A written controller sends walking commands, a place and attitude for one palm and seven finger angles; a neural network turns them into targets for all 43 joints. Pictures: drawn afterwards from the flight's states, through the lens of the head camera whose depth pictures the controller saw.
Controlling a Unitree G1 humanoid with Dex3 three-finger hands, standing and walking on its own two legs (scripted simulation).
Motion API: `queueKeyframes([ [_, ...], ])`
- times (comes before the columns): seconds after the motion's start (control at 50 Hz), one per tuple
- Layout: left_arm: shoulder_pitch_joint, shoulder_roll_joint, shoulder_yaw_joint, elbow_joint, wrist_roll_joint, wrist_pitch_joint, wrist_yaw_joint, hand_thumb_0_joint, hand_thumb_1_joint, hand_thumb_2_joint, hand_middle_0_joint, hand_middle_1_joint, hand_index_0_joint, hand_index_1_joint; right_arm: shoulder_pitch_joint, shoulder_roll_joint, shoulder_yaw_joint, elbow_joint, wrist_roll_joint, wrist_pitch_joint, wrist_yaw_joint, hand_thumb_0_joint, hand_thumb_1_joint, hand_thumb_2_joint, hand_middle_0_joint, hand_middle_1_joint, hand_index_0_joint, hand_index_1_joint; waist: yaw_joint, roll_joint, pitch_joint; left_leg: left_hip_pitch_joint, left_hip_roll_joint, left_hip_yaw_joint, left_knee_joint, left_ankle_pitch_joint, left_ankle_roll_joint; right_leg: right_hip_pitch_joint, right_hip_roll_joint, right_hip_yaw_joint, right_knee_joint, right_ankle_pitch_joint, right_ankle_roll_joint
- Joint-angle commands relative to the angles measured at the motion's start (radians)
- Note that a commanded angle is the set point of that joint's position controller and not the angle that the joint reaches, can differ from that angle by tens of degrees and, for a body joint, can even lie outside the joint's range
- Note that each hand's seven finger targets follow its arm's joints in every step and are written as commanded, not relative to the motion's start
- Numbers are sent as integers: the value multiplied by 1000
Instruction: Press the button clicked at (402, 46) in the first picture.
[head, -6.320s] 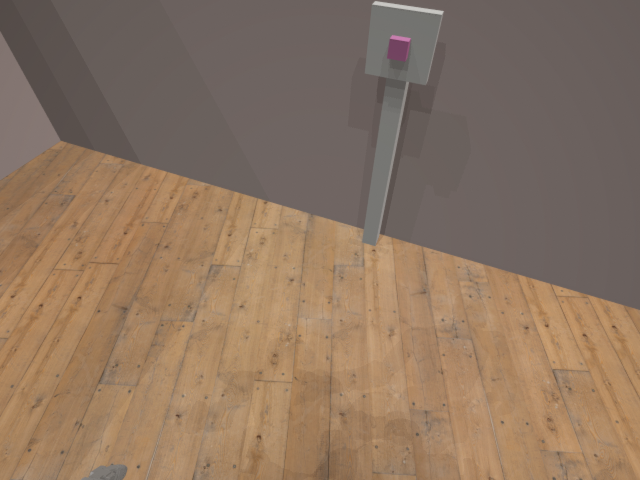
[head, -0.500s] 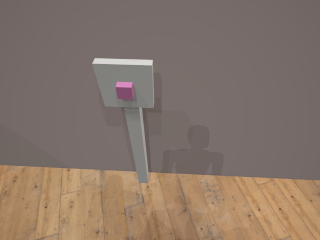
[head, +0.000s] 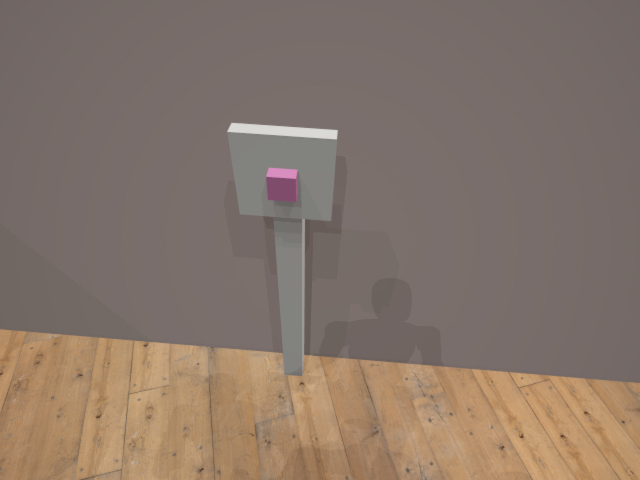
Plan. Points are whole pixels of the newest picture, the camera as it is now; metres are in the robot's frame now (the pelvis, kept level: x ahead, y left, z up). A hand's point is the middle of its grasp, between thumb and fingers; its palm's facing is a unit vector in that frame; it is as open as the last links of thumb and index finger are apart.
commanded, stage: shuffle to correct the standing spot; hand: left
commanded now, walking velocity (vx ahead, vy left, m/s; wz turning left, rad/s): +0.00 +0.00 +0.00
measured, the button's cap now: (282, 183) +0.58 +0.11 +0.06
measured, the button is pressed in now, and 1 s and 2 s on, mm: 0 0 0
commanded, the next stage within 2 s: come to a stop and stand still in 0.76 s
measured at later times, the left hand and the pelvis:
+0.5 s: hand out of the picture -0.07 +0.12 -0.18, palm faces +0.05 -0.99 -0.11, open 7.4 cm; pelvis +0.02 -0.02 -0.01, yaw -1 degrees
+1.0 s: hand (261, 454) +0.21 +0.10 -0.17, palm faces -0.05 -0.96 -0.26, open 7.3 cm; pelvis +0.11 -0.09 -0.02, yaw -3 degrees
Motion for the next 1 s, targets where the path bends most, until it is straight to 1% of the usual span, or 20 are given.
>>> queueKeyframes([
  [0.0,17,142,26,-36,-2,-19,9,0,900,900,-200,-300,-200,-300,-19,-180,-34,-44,0,-24,-13,0,-900,-900,200,300,200,300,-4,9,25,10,161,-223,-176,-211,-18,-63,-88,86,-89,-20,-43],
  [0.06,107,25,-1,16,-3,-2,14,0,900,900,-200,-300,-200,-300,38,-78,-10,2,-3,-6,-12,0,-900,-900,200,300,200,300,-8,20,23,20,169,-228,-200,-330,-30,-76,-66,60,-70,-95,-23],
  [0.14,170,9,6,31,8,13,7,0,900,900,-200,-300,-200,-300,63,-106,-29,18,-4,11,-20,0,-900,-900,200,300,200,300,-4,41,100,-46,220,-277,-247,-499,-2,-122,-26,17,12,-150,-28],
  [0.24,248,-34,16,41,9,20,-3,0,900,900,-200,-300,-200,-300,103,-99,-52,32,-3,10,-34,0,-900,-900,200,300,200,300,3,74,83,-57,261,-289,-238,-516,30,-124,-6,-5,71,-139,-41],
  [0.32,306,-58,24,54,9,10,-1,0,900,900,-200,-300,-200,-300,116,-41,-54,39,-2,4,-38,0,-900,-900,200,300,200,300,12,4,103,-115,195,-186,-123,-442,-1,-91,-39,60,-46,-180,-65],
  [0.4,340,-36,40,64,1,-5,19,0,900,900,-200,-300,-200,-300,109,77,-34,28,3,-4,-33,0,-900,-900,200,300,200,300,13,-193,144,-230,65,10,258,-241,-40,-90,-200,321,-230,-327,-165],
  [0.46,325,-54,45,65,7,-19,23,0,900,900,-200,-300,-200,-300,110,104,-35,24,4,-13,-29,0,-900,-900,200,300,200,300,-8,-92,141,-234,86,2,372,-286,-38,-103,-223,290,-205,-163,-213],
  [0.52,292,-77,41,67,5,-13,15,0,900,900,-200,-300,-200,-300,211,126,-31,66,3,-29,-37,0,-900,-900,200,300,200,300,-46,-58,116,-16,84,27,140,-186,-37,-193,-137,165,-53,-44,-160],
  [0.54,286,-105,38,65,1,-9,10,0,900,900,-200,-300,-200,-300,280,94,-36,91,2,-35,-45,0,-900,-900,200,300,200,300,-64,11,110,87,147,-68,44,-175,-15,-276,-68,111,59,-66,-121],
  [0.58,229,-141,32,17,12,-9,0,0,900,900,-200,-300,-200,-300,415,-35,-72,126,-12,-40,-60,0,-900,-900,200,300,200,300,-105,263,94,224,463,-489,-205,-239,126,-512,22,-30,447,-272,-45],
  [0.6,174,-112,41,1,23,2,-1,0,900,900,-200,-300,-200,-300,398,-26,-68,129,-10,-39,-65,0,-900,-900,200,300,200,300,-99,197,153,135,496,-506,-243,-264,151,-533,-29,35,584,-266,-45],
  [0.64,152,-125,51,-1,23,2,-16,0,900,900,-200,-300,-200,-300,308,20,-55,101,-8,-50,-65,0,-900,-900,200,300,200,300,-51,64,173,39,455,-393,-247,-207,142,-518,-91,70,629,-145,-30],
  [0.72,131,-159,53,-8,14,10,-28,0,900,900,-200,-300,-200,-300,275,33,-55,89,-10,-65,-65,0,-900,-900,200,300,200,300,-30,89,91,51,356,-172,-199,39,100,-421,-94,19,481,-39,4],
  [0.84,27,-129,63,-43,7,7,-36,0,900,900,-200,-300,-200,-300,258,-3,-81,86,-19,-42,-53,0,-900,-900,200,300,200,300,-43,146,100,-5,332,-93,-130,17,57,-251,-55,-72,208,1,6],
  [0.88,93,-114,67,-24,5,-6,-28,0,900,900,-200,-300,-200,-300,240,3,-79,81,-16,-30,-47,0,-900,-900,200,300,200,300,0,112,55,-41,272,-60,-15,13,10,-80,-20,-100,70,94,2],
  [0.9,176,-75,73,4,3,-20,-16,0,900,900,-200,-300,-200,-300,246,33,-70,80,-10,-27,-42,0,-900,-900,200,300,200,300,35,41,4,-79,209,-9,97,-22,-33,61,-59,-50,14,181,-9],
  [0.92,227,14,85,25,6,-37,3,0,900,900,-200,-300,-200,-300,281,106,-50,72,-2,-27,-33,0,-900,-900,200,300,200,300,43,-159,-76,-207,121,59,270,-242,-83,217,-261,148,-6,400,-67],
  [0.94,232,65,85,23,-5,-39,12,0,900,900,-200,-300,-200,-300,274,129,-41,51,8,-13,-39,0,-900,-900,200,300,200,300,33,-200,-110,-173,93,6,377,-456,-94,165,-377,208,-45,640,-134],
  [0.96,168,55,79,9,-3,-40,19,0,900,900,-200,-300,-200,-300,250,107,-46,46,11,-1,-43,0,-900,-900,200,300,200,300,20,-175,-70,-140,105,-23,424,-464,-91,80,-364,178,-46,768,-159],
  [0.98,108,53,79,-2,0,-40,27,0,900,900,-200,-300,-200,-300,252,118,-48,50,14,8,-44,0,-900,-900,200,300,200,300,2,-271,-30,-159,114,-41,460,-456,-98,42,-364,174,-14,881,-177],
])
